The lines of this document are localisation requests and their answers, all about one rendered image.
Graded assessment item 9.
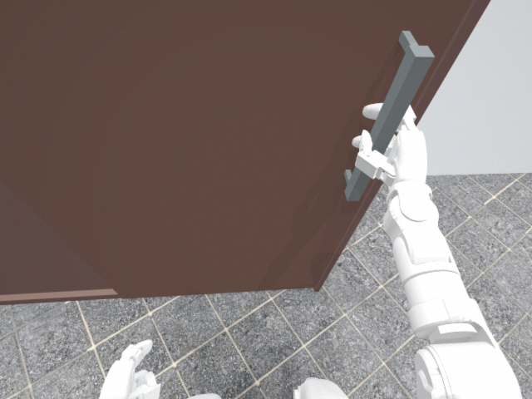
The right robot hand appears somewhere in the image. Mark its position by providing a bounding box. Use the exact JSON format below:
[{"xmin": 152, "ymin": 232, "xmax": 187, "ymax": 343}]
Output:
[{"xmin": 352, "ymin": 103, "xmax": 427, "ymax": 190}]

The right robot thigh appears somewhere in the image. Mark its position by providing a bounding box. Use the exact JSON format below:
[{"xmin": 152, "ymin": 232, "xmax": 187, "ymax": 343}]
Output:
[{"xmin": 293, "ymin": 379, "xmax": 349, "ymax": 399}]

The wardrobe door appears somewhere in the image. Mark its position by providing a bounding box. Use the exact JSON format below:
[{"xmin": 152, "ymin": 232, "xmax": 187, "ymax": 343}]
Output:
[
  {"xmin": 0, "ymin": 178, "xmax": 112, "ymax": 295},
  {"xmin": 0, "ymin": 0, "xmax": 472, "ymax": 299}
]

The robot right upper arm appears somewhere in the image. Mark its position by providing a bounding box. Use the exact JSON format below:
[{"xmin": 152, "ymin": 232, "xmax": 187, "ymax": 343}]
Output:
[{"xmin": 415, "ymin": 342, "xmax": 520, "ymax": 399}]

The left robot hand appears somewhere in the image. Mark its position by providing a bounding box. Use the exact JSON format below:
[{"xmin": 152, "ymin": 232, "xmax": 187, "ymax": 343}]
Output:
[{"xmin": 99, "ymin": 340, "xmax": 161, "ymax": 399}]

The robot right forearm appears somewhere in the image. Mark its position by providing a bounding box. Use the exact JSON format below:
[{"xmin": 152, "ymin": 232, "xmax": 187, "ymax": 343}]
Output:
[{"xmin": 383, "ymin": 181, "xmax": 522, "ymax": 399}]

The handle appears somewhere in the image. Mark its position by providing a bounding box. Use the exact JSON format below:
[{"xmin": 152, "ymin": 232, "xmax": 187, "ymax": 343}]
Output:
[{"xmin": 344, "ymin": 31, "xmax": 435, "ymax": 201}]

